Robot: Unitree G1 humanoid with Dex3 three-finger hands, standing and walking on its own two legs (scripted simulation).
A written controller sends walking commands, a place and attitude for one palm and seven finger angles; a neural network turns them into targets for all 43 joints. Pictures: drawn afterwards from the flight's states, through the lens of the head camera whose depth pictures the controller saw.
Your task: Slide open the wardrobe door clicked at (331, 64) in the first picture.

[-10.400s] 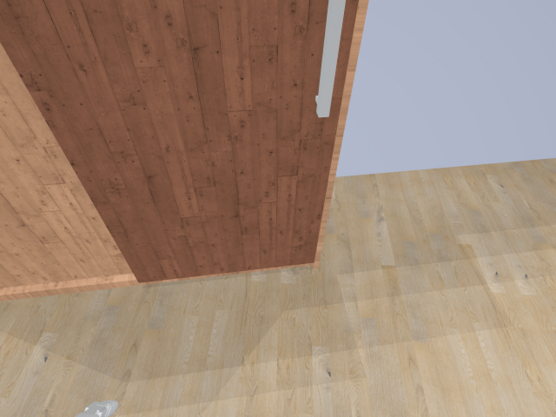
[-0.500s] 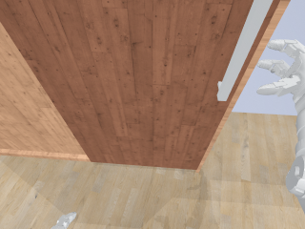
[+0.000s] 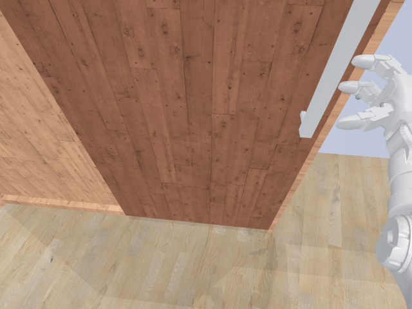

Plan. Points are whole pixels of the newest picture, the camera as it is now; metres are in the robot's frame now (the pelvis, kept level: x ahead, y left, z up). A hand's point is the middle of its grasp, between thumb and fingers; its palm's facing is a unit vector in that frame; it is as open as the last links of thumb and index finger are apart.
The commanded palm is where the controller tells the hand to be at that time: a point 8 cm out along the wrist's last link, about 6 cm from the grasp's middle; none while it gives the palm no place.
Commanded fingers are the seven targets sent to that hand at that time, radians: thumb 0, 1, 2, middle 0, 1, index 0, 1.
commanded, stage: feel for the door with the fingertips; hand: right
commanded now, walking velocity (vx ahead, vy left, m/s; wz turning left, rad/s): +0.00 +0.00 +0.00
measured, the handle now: (330, 66) +0.54 -0.15 +0.20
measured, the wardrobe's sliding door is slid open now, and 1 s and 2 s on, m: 0.00 0.00 0.00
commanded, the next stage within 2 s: slide the fingers in behind the handle in 0.60 s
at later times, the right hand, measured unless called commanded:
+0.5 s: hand (356, 89) +0.49 -0.19 +0.19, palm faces -0.03 +1.00 +0.00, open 14.0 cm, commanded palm +0.48 -0.24 +0.19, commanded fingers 0.00 0.50 -0.30 0.30 1.20 0.30 1.20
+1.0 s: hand (351, 87) +0.50 -0.19 +0.19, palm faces -0.03 +1.00 +0.00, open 13.9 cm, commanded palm +0.48 -0.23 +0.19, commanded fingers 0.00 0.50 -0.30 0.30 1.20 0.30 1.20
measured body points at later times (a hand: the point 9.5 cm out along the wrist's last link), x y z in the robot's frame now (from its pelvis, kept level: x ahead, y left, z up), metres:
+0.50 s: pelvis -0.01 +0.00 +0.00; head +0.05 +0.00 +0.44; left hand +0.04 +0.28 -0.11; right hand +0.48 -0.25 +0.19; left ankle +0.02 +0.13 -0.73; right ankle -0.03 -0.11 -0.73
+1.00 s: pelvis +0.00 +0.00 +0.00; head +0.06 +0.00 +0.44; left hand -0.01 +0.27 -0.12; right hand +0.50 -0.24 +0.19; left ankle +0.02 +0.13 -0.73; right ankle -0.03 -0.11 -0.73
